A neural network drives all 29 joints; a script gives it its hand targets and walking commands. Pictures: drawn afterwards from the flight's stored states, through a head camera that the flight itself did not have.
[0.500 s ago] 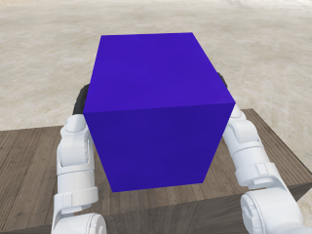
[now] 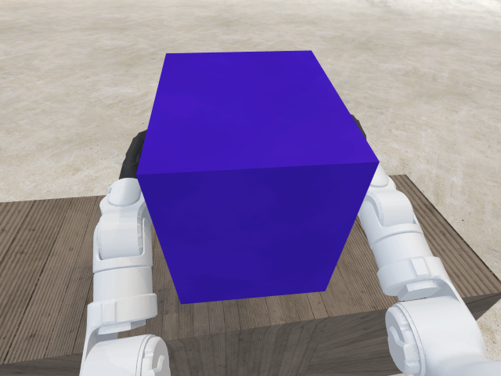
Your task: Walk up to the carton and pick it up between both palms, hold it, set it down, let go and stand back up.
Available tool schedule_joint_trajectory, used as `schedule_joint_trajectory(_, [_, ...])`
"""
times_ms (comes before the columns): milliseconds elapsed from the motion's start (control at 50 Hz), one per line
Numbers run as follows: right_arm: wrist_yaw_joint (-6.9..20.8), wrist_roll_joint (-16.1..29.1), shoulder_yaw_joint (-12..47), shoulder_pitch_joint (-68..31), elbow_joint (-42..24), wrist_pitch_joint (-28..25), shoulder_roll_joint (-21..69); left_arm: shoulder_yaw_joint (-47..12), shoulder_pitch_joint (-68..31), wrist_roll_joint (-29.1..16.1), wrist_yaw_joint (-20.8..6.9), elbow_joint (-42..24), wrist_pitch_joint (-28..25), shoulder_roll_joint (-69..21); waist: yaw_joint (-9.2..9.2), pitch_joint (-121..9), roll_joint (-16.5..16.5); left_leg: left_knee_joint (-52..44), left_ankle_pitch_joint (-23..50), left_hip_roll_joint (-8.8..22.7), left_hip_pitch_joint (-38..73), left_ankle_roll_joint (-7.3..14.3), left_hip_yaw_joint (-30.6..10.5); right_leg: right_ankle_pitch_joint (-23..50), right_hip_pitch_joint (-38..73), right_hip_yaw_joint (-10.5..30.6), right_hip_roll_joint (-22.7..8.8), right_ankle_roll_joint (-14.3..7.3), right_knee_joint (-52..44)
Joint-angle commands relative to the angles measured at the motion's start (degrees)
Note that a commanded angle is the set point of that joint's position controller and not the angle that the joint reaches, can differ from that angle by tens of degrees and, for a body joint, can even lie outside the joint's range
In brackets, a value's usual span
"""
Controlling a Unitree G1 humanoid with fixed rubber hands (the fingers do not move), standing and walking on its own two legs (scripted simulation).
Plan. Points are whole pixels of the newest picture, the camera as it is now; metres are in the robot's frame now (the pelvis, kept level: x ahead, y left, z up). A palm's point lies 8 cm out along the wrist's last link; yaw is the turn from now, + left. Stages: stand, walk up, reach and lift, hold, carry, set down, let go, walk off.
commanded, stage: hold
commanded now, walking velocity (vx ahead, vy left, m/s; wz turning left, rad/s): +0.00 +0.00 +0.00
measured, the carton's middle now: (247, 174) +0.40 +0.01 +0.16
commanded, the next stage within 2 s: none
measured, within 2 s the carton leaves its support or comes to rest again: neither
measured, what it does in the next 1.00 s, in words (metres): stands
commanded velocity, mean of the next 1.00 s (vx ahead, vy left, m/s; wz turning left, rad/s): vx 0.00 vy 0.00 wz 0.00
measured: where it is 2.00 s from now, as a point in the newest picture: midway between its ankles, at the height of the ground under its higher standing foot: outside the picture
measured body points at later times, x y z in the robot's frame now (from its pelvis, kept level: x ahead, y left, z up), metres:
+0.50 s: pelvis +0.00 +0.00 +0.00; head -0.04 +0.02 +0.45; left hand +0.37 +0.17 +0.19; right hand +0.39 -0.17 +0.21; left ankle +0.04 +0.15 -0.75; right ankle -0.02 -0.15 -0.75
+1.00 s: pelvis +0.00 +0.00 +0.00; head -0.06 +0.02 +0.45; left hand +0.36 +0.18 +0.19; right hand +0.38 -0.16 +0.21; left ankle +0.04 +0.15 -0.75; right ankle -0.02 -0.15 -0.75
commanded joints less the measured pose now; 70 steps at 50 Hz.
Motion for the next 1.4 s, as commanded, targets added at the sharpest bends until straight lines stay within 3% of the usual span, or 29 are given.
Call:
schedule_joint_trajectory(0, [6.7, 4.0, 16.9, -35.6, -11.3, -2.7, 31.3, -25.4, -37.8, -8.1, -7.6, -7.2, -3.7, -27.9, -1.01, -15.3, 5.1, -0.3, 7.3, -4.5, 12.0, 0.5, 4.5, 3.8, -6.7, -5.3, 5.2, -0.5, -3.0])
schedule_joint_trajectory(80, [5.6, 4.7, 19.1, -35.7, -15.3, -2.7, 30.9, -24.8, -32.8, -7.7, -8.0, -6.6, -3.3, -26.9, -0.84, -18.7, 2.9, 1.0, 13.3, -5.2, 14.0, 0.8, 4.8, 11.2, -2.4, -4.9, 5.4, 0.3, -2.9])
schedule_joint_trajectory(100, [5.4, 4.3, 17.6, -34.4, -13.9, -2.1, 29.7, -24.5, -32.7, -7.5, -8.4, -6.8, -3.1, -26.3, -1.61, -17.7, 2.8, 0.6, 12.0, -5.1, 13.1, 0.5, 4.6, 10.5, -2.2, -4.9, 5.1, 0.3, -3.1])
schedule_joint_trajectory(120, [5.4, 4.5, 18.5, -33.8, -13.2, -1.9, 30.6, -23.8, -31.9, -6.9, -8.6, -6.1, -2.9, -25.4, -0.88, -17.1, 2.5, 0.6, 12.6, -5.2, 12.8, 0.5, 4.8, 11.3, -1.7, -4.8, 5.2, 0.5, -2.9])
schedule_joint_trajectory(180, [5.5, 4.4, 18.2, -32.4, -13.2, -1.4, 30.1, -23.0, -31.6, -6.5, -9.2, -7.6, -2.5, -25.3, -0.83, -14.4, 2.9, 0.2, 12.9, -5.3, 12.1, 0.7, 4.9, 11.3, -2.2, -4.8, 5.2, 0.3, -3.0])
schedule_joint_trajectory(200, [5.1, 5.4, 19.5, -31.6, -16.3, -1.9, 31.1, -25.1, -32.6, -8.0, -9.2, -12.0, -3.1, -26.2, -1.43, -19.1, 2.7, 1.1, 16.4, -5.1, 14.2, 0.5, 4.9, 15.3, -0.6, -4.7, 5.4, 0.4, -2.2])
schedule_joint_trajectory(240, [5.2, 5.7, 18.7, -31.9, -15.9, -1.6, 30.4, -25.5, -33.1, -7.9, -8.8, -12.0, -3.1, -26.5, -0.78, -17.5, 4.9, 1.3, 16.3, -5.0, 13.3, -0.2, 4.7, 13.7, -1.5, -4.5, 5.7, 0.1, -2.2])
schedule_joint_trajectory(280, [5.1, 6.2, 20.0, -32.6, -18.1, -1.9, 30.9, -27.1, -34.3, -8.4, -8.5, -14.6, -3.2, -26.2, -1.34, -17.7, 4.5, 1.7, 17.5, -5.3, 13.8, -0.5, 4.5, 15.7, -1.9, -5.1, 5.5, 0.4, -1.8])
schedule_joint_trajectory(360, [5.6, 5.1, 18.8, -35.1, -17.1, -1.5, 29.9, -23.8, -33.4, -6.7, -8.5, -9.4, -1.9, -25.1, 0.70, -12.1, 3.5, -0.4, 8.7, -5.1, 10.4, 0.7, 5.2, 6.6, -5.3, -5.0, 5.3, 0.2, -2.9])
schedule_joint_trajectory(400, [5.4, 5.2, 19.0, -35.8, -18.1, -2.0, 30.8, -25.4, -33.9, -8.0, -8.6, -9.7, -2.6, -25.8, -0.63, -14.6, 2.9, -0.1, 9.5, -5.1, 11.4, 0.8, 5.1, 8.3, -4.1, -5.0, 5.1, 0.1, -2.9])
schedule_joint_trajectory(460, [5.0, 5.5, 20.2, -36.0, -21.0, -2.2, 30.7, -25.6, -32.5, -8.6, -8.6, -11.0, -3.1, -26.4, -0.49, -19.9, 1.6, 1.0, 13.6, -4.9, 13.5, 0.8, 4.6, 13.5, -1.8, -5.1, 5.6, 0.6, -2.2])
schedule_joint_trajectory(560, [4.9, 4.4, 20.1, -32.7, -16.3, -1.1, 30.8, -24.3, -33.1, -7.2, -8.4, -11.0, -3.2, -24.9, -0.03, -17.8, 2.7, 0.7, 13.3, -5.1, 13.3, 0.7, 4.7, 12.2, -2.8, -5.1, 5.5, 0.6, -2.1])
schedule_joint_trajectory(580, [4.7, 4.9, 20.8, -30.1, -16.5, -1.0, 31.5, -23.8, -31.2, -7.5, -8.8, -12.6, -3.1, -24.1, -0.64, -19.8, 1.0, 1.3, 15.1, -5.3, 13.7, 0.8, 5.1, 15.7, -0.5, -5.0, 5.2, 1.0, -1.9])
schedule_joint_trajectory(620, [4.9, 4.8, 19.5, -31.7, -15.9, -1.0, 30.3, -23.7, -31.8, -7.1, -9.1, -11.0, -2.6, -25.3, -0.32, -18.8, 3.1, 0.8, 13.3, -5.0, 13.5, 0.3, 4.8, 12.7, -2.4, -5.2, 5.4, 0.5, -2.0])
schedule_joint_trajectory(640, [4.9, 4.3, 18.4, -31.6, -16.1, -0.9, 29.5, -24.0, -30.3, -7.2, -9.3, -9.6, -2.4, -24.8, -1.54, -16.6, 2.5, 0.7, 12.7, -4.9, 12.8, 0.4, 4.9, 11.9, -2.3, -4.9, 5.4, 0.2, -2.7])
schedule_joint_trajectory(680, [4.4, 4.9, 19.3, -30.4, -17.7, -1.2, 30.8, -26.3, -30.9, -8.1, -9.4, -13.3, -2.5, -25.9, -2.14, -18.2, 3.7, 1.6, 15.7, -5.0, 13.3, 0.1, 5.1, 15.6, -0.8, -4.6, 5.4, 0.3, -1.8])
schedule_joint_trajectory(760, [5.0, 4.8, 18.3, -32.9, -16.1, -1.1, 30.9, -25.9, -34.5, -7.9, -8.9, -11.2, -2.8, -25.4, -1.29, -14.7, 5.2, 0.6, 11.5, -5.3, 11.0, 0.0, 4.7, 10.4, -3.5, -4.7, 5.0, 0.4, -2.2])
schedule_joint_trajectory(780, [5.5, 4.4, 18.0, -34.6, -14.8, -1.0, 30.4, -23.9, -34.7, -6.3, -8.9, -9.0, -2.4, -24.3, 0.22, -11.3, 4.3, -0.6, 8.3, -5.2, 9.9, 0.5, 5.1, 6.2, -4.9, -4.8, 5.1, 0.1, -2.9])
schedule_joint_trajectory(840, [6.1, 3.7, 16.7, -33.9, -12.7, -1.1, 30.5, -25.1, -35.2, -6.9, -9.1, -8.9, -2.0, -26.4, -1.11, -11.5, 5.8, -1.2, 5.6, -4.4, 9.9, 0.4, 5.1, 2.6, -5.7, -4.9, 5.0, -0.7, -3.2])
schedule_joint_trajectory(860, [6.5, 3.0, 15.0, -36.6, -11.8, -1.2, 29.4, -24.3, -36.3, -6.6, -9.0, -5.6, -2.0, -26.2, -0.14, -10.3, 6.4, -2.1, 1.7, -4.2, 8.9, 0.4, 5.0, -2.7, -7.6, -4.9, 5.2, -1.2, -3.8])
schedule_joint_trajectory(900, [6.7, 3.4, 16.4, -37.7, -14.3, -2.1, 31.4, -25.4, -37.7, -7.9, -8.6, -8.2, -2.8, -27.3, -0.47, -15.0, 4.5, -1.3, 4.7, -4.2, 10.0, 0.9, 5.2, 1.3, -5.1, -5.1, 5.0, -0.7, -3.0])
schedule_joint_trajectory(1000, [6.7, 2.6, 17.1, -36.6, -12.6, -2.6, 31.4, -23.1, -35.2, -7.5, -8.3, -4.0, -3.4, -26.1, -0.18, -17.6, 2.1, -0.7, 6.9, -4.6, 11.3, 1.4, 5.0, 4.6, -4.3, -5.3, 5.0, 0.2, -3.1])
schedule_joint_trajectory(1060, [6.0, 3.9, 19.9, -36.9, -15.3, -2.9, 32.5, -22.2, -32.4, -7.5, -8.4, -5.1, -3.6, -25.7, 0.95, -19.7, -0.3, 0.3, 10.8, -5.0, 12.8, 2.1, 5.2, 9.8, -2.3, -4.9, 5.2, 0.7, -2.9])
schedule_joint_trajectory(1100, [5.6, 4.2, 19.4, -35.7, -14.5, -2.9, 31.9, -23.5, -34.4, -7.9, -8.2, -6.9, -4.0, -26.6, -0.11, -20.3, 1.9, 1.0, 12.3, -5.2, 13.9, 1.3, 5.2, 10.8, -3.1, -4.9, 5.4, 0.7, -2.5])
schedule_joint_trajectory(1140, [5.4, 3.4, 18.3, -34.7, -13.3, -2.5, 32.1, -22.9, -35.3, -7.7, -8.5, -6.8, -3.9, -25.7, -0.34, -17.2, 1.2, 0.4, 10.2, -5.1, 12.0, 1.5, 5.2, 8.6, -3.3, -5.0, 5.3, 0.8, -2.5])
schedule_joint_trajectory(1180, [5.2, 4.9, 19.3, -33.6, -15.5, -2.8, 31.8, -25.8, -33.7, -8.0, -8.5, -10.5, -3.6, -27.2, -1.04, -19.2, 4.1, 1.6, 15.3, -5.1, 14.2, 0.4, 4.8, 13.3, -2.6, -5.2, 5.7, 0.3, -1.7])
schedule_joint_trajectory(1260, [5.4, 4.7, 17.3, -31.3, -11.5, -1.4, 30.1, -25.0, -35.0, -7.2, -8.7, -10.2, -2.8, -26.3, -2.11, -12.7, 6.4, 0.4, 11.8, -5.1, 11.9, -0.3, 4.8, 9.1, -4.2, -5.1, 5.1, 0.0, -2.5])
schedule_joint_trajectory(1300, [5.6, 4.0, 16.3, -33.4, -12.1, -1.5, 29.9, -25.2, -36.0, -7.0, -8.9, -8.6, -2.5, -25.8, -2.16, -11.2, 6.1, -0.5, 8.8, -5.0, 10.8, -0.1, 4.7, 5.6, -5.5, -5.2, 5.1, -0.3, -3.0])
schedule_joint_trajectory(1380, [5.0, 5.8, 18.9, -35.0, -19.1, -2.3, 31.2, -27.3, -32.6, -8.6, -8.7, -11.9, -2.6, -27.3, -1.42, -17.0, 5.2, 1.3, 14.3, -5.2, 12.6, -0.1, 4.9, 12.0, -2.3, -5.1, 5.4, 0.5, -2.2])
